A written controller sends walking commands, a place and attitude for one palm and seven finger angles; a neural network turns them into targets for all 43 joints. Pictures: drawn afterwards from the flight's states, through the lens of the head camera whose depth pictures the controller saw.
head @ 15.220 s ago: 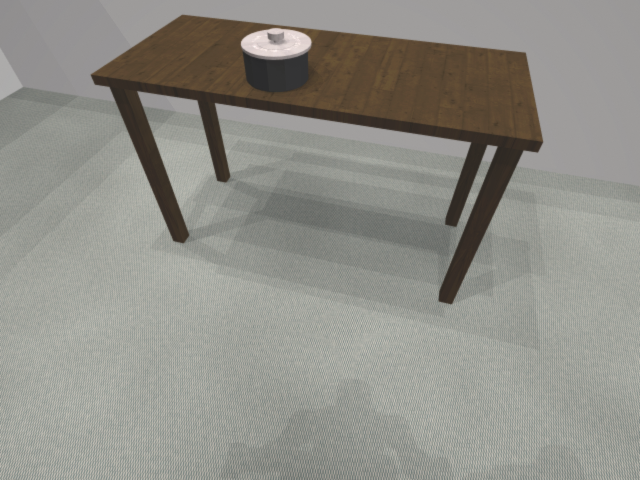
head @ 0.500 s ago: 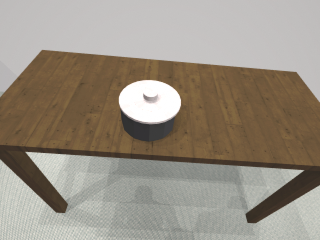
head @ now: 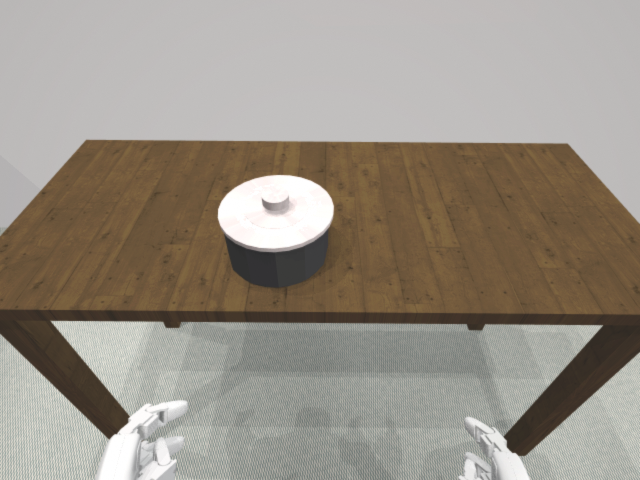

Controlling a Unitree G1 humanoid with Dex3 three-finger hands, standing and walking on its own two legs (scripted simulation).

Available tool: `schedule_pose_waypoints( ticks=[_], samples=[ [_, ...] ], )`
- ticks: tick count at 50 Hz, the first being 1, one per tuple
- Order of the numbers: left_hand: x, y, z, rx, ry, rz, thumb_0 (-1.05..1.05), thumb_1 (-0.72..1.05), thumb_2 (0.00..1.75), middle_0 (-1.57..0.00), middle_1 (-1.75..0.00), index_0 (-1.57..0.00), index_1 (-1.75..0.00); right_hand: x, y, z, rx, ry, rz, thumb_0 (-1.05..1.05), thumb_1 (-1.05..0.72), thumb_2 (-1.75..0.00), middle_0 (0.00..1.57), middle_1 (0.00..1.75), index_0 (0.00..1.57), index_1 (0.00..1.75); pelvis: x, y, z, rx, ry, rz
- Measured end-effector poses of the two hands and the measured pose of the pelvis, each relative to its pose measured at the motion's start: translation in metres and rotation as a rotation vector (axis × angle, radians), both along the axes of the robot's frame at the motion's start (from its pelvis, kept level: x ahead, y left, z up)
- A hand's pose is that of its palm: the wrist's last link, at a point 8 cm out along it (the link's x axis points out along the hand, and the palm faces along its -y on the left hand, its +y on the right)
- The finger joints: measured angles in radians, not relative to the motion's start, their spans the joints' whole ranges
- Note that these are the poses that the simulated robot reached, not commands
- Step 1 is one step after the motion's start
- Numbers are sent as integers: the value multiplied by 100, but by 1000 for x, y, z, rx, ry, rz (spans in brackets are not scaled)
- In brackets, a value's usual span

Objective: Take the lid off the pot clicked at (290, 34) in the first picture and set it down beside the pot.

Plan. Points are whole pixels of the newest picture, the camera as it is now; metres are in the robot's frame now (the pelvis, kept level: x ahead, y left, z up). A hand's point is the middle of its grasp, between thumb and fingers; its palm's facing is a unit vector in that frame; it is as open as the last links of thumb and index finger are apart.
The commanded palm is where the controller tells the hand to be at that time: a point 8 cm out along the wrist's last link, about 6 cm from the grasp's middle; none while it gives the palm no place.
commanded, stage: lift the closed hand beside the body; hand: left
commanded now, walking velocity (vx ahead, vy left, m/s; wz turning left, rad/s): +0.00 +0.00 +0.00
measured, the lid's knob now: (275, 198) +0.52 +0.10 +0.09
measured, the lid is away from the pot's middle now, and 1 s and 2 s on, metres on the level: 0.00 0.00 0.00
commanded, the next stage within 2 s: raise the hand higher, near the body in 0.32 s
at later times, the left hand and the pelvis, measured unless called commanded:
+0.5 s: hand (146, 464) +0.15 +0.19 +0.03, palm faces +0.34 -0.84 -0.41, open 3.1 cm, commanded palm +0.09 +0.23 +0.06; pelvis +0.03 -0.06 +0.00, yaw +3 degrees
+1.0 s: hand (143, 415) +0.17 +0.19 +0.08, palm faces +0.35 -0.83 -0.44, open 3.1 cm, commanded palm +0.13 +0.22 +0.11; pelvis +0.04 -0.06 +0.01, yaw +2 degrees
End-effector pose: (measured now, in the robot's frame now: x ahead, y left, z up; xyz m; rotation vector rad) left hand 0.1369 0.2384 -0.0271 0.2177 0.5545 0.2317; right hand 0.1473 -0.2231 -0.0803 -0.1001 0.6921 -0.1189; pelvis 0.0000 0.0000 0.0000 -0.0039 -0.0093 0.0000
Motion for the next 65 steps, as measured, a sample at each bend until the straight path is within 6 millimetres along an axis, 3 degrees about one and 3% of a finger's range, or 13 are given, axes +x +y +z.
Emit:
schedule_pose_waypoints(
  ticks=[4, 8, 14, 21, 26, 31, 40, 48, 65],
  samples=[
    [-21, -3, 14, -10, -66, 27, 1, 92, 90, -67, -82, -67, -81, 28, -14, 34, -66, -116, 50, 1, -91, -90, 20, 30, 20, 30, -1, -17, 1, -4, -16, 12],
    [-37, 4, 26, 36, -92, 96, 1, 91, 90, -84, -100, -84, -100, 52, -27, 48, -119, -165, 105, 1, -90, -90, 20, 30, 20, 30, -3, -29, 1, -13, -19, 40],
    [-50, -5, 45, 78, -88, 139, 2, 90, 90, -109, -127, -108, -127, 66, -36, 40, -122, -146, 132, 1, -90, -90, 20, 30, 20, 30, 2, -43, 2, -14, -6, 56],
    [-38, -10, 61, 138, -94, 162, 2, 90, 90, -124, -144, -124, -143, 60, -40, 13, -74, -36, 110, 1, -90, -90, 20, 30, 20, 30, 18, -58, 3, -5, -1, 54],
    [-26, -9, 86, 213, -132, 154, 2, 90, 90, -128, -148, -127, -148, 59, -46, -1, -35, 10, 72, 2, -90, -90, 20, 30, 20, 30, 31, -63, 5, 7, -1, 44],
    [-24, -12, 89, 234, -97, 135, 2, 90, 90, -129, -150, -129, -149, 66, -55, -5, -24, 25, 41, 2, -90, -90, 20, 30, 20, 30, 39, -67, 5, 14, 2, 38],
    [-18, -12, 111, 271, -174, 127, 2, 89, 90, -130, -150, -129, -150, 93, -64, 8, -56, -31, 38, 2, -90, -90, 20, 30, 20, 30, 45, -67, 6, 18, -1, 39],
    [-4, -15, 133, 277, -296, 95, 2, 89, 90, -130, -150, -130, -150, 105, -51, 22, -58, -95, 69, 1, -91, -90, 20, 30, 20, 30, 43, -62, 7, 15, -15, 42],
    [13, -7, 168, 300, -474, 21, 2, 89, 90, -130, -150, -130, -150, 71, -25, 12, -27, -41, 101, 1, -90, -90, 20, 30, 20, 30, 30, -46, 8, 6, -36, 34]
  ],
)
